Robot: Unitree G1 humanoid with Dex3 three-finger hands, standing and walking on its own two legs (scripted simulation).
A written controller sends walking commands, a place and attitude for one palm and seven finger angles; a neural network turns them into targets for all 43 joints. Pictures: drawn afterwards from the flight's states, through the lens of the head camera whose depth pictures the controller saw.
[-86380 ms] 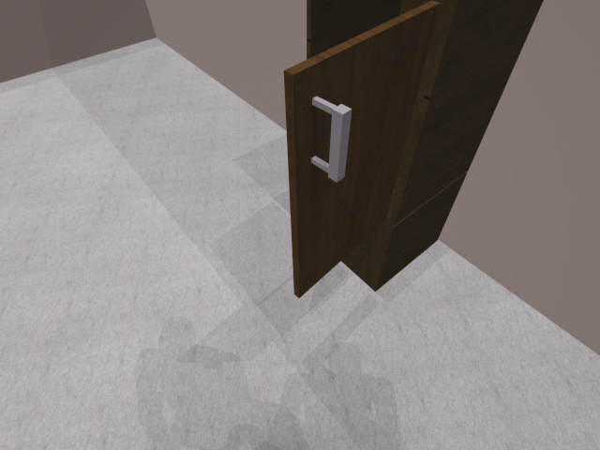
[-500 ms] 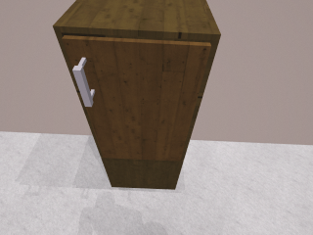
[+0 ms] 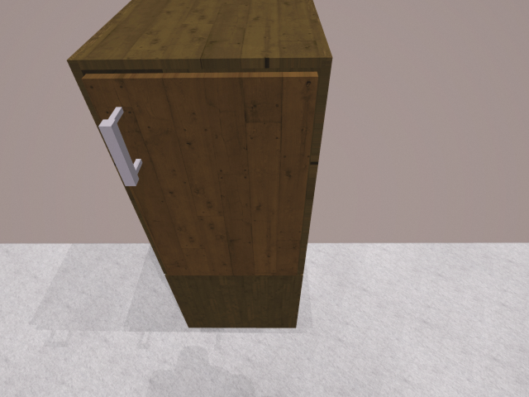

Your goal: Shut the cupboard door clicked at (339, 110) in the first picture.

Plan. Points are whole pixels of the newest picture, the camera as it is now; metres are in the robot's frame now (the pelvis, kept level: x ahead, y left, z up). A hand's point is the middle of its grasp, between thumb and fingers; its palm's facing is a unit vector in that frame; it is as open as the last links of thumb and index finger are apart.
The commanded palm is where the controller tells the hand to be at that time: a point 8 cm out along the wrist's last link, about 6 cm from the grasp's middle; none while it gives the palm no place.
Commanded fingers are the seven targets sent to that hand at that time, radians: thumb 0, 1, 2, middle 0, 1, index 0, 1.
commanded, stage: come to a stop and stand still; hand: left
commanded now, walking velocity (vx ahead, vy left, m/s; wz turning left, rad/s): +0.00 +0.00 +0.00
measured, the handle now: (124, 147) +0.48 +0.27 +0.14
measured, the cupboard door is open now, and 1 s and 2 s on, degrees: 0 0 0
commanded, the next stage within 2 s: look again from close up in 0.80 s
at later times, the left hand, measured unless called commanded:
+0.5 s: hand out of the picture +0.01 +0.12 -0.17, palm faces +0.02 -0.99 -0.16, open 7.4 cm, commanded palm none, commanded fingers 0.00 0.90 0.90 -0.20 -0.30 -0.20 -0.30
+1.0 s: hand out of the picture +0.03 +0.12 -0.17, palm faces +0.04 -0.98 -0.17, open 7.4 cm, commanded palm none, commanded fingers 0.00 0.90 0.90 -0.20 -0.30 -0.20 -0.30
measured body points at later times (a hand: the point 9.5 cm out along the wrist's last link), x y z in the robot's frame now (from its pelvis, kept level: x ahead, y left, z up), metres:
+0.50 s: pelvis +0.03 -0.03 +0.01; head +0.04 -0.03 +0.46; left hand +0.01 +0.17 -0.16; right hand +0.01 -0.24 -0.16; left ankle +0.03 +0.06 -0.73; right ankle -0.02 -0.12 -0.73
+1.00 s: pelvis +0.05 -0.04 +0.01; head +0.06 -0.04 +0.46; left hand +0.02 +0.17 -0.15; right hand +0.04 -0.25 -0.16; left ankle +0.03 +0.06 -0.73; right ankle -0.02 -0.12 -0.73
